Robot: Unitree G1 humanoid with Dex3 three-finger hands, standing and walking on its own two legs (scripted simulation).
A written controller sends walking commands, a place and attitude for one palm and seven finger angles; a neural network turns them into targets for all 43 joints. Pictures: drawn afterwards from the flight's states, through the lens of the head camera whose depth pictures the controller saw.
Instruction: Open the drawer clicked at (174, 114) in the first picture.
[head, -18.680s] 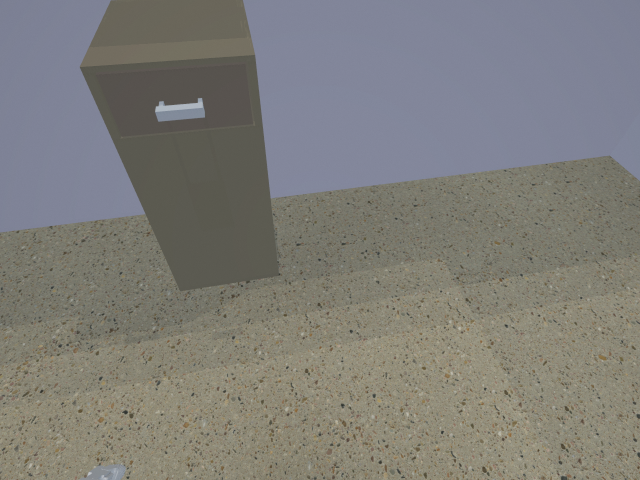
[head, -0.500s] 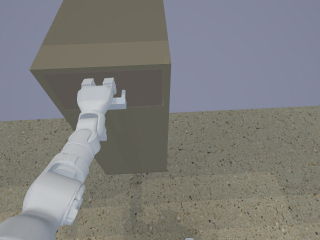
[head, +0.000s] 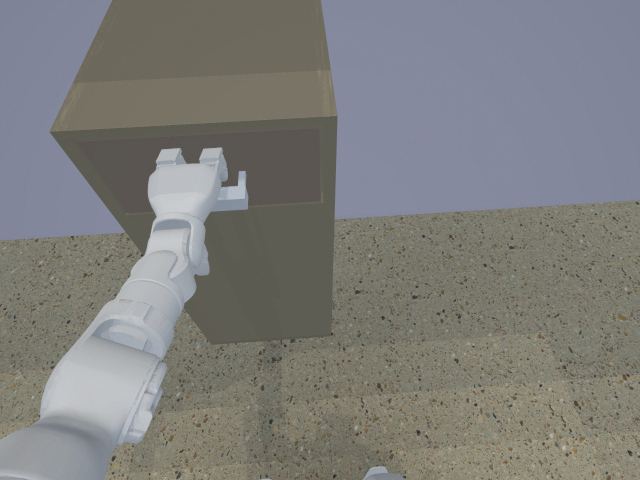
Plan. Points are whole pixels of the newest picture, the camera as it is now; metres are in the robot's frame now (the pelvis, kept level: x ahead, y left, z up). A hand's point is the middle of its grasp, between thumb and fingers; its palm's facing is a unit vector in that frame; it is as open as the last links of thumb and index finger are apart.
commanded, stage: lift the fingers back up to retry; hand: left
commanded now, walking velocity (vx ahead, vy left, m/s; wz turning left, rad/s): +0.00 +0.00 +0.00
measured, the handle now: (211, 189) +0.52 +0.15 +0.02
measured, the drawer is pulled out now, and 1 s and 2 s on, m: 0.00 0.00 0.00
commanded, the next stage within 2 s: re-aim the fingers above the handle in 0.78 s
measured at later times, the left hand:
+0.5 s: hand (185, 194) +0.47 +0.16 +0.07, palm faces +0.01 -0.05 -1.00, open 13.8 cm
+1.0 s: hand (184, 192) +0.46 +0.16 +0.09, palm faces +0.01 -0.04 -1.00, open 13.8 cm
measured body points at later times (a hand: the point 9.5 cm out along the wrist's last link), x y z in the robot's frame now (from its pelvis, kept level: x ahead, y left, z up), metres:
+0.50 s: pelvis +0.02 +0.01 +0.02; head +0.08 -0.02 +0.46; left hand +0.47 +0.16 +0.12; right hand +0.10 -0.25 -0.13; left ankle -0.01 +0.10 -0.71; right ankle +0.01 -0.10 -0.71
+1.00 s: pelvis +0.03 -0.01 +0.02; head +0.07 -0.04 +0.47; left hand +0.46 +0.16 +0.14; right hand +0.15 -0.26 -0.12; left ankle -0.01 +0.10 -0.71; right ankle +0.01 -0.10 -0.71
